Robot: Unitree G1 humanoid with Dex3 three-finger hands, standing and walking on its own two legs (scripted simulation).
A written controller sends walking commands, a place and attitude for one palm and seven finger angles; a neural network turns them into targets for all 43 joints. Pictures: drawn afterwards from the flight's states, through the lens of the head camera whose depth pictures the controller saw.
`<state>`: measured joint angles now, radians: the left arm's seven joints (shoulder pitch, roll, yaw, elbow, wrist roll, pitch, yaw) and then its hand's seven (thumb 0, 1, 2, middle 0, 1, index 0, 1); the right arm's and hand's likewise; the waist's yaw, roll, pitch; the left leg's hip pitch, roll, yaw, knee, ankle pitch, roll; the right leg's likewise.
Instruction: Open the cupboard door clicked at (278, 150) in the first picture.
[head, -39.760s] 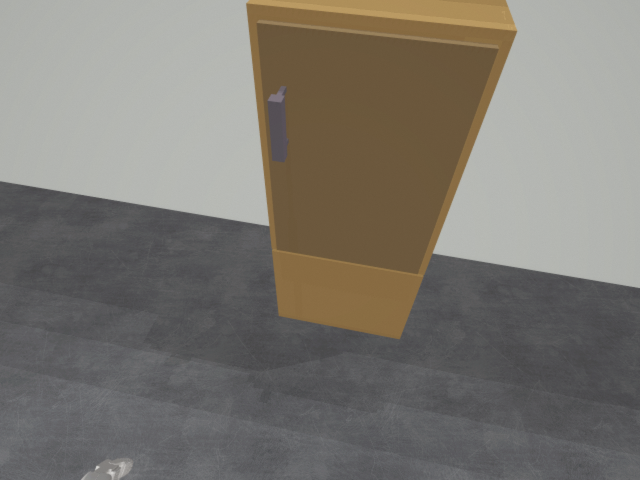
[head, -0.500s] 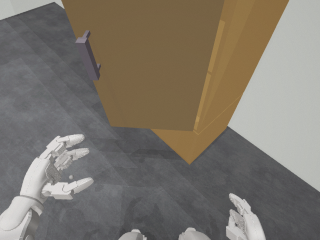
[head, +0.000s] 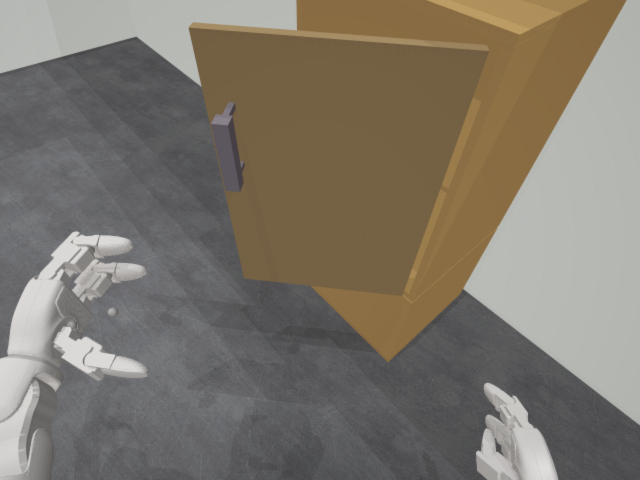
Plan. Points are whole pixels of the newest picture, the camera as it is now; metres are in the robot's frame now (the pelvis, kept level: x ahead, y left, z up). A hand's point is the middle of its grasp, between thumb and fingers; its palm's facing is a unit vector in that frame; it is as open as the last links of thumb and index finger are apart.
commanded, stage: raise the hand with hooked fingers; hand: left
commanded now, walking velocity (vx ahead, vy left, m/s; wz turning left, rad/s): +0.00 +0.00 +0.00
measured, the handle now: (232, 147) +0.58 +0.19 +0.09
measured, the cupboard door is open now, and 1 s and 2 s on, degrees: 42 42 42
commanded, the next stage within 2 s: move the hooked fingers beside the handle in 0.78 s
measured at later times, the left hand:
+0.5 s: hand (96, 284) +0.30 +0.28 +0.10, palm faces -0.04 -1.00 -0.04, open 14.0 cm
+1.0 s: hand (109, 279) +0.30 +0.27 +0.11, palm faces +0.01 -1.00 -0.04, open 13.9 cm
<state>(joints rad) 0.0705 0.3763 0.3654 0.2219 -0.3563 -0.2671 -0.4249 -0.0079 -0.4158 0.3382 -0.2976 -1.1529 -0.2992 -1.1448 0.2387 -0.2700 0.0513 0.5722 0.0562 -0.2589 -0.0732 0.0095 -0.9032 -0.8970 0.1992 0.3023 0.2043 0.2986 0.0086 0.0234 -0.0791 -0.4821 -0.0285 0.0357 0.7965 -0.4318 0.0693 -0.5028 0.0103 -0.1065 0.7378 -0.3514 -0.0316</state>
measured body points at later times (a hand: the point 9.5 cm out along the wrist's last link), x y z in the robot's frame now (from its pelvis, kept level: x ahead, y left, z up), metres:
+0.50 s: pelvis +0.00 +0.01 +0.01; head +0.03 +0.02 +0.46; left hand +0.29 +0.34 +0.11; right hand +0.15 -0.24 -0.07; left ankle -0.02 +0.07 -0.71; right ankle +0.01 -0.10 -0.71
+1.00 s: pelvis +0.00 -0.01 +0.01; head +0.03 -0.01 +0.46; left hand +0.30 +0.32 +0.11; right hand +0.16 -0.25 -0.07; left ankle -0.02 +0.07 -0.71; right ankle +0.01 -0.10 -0.71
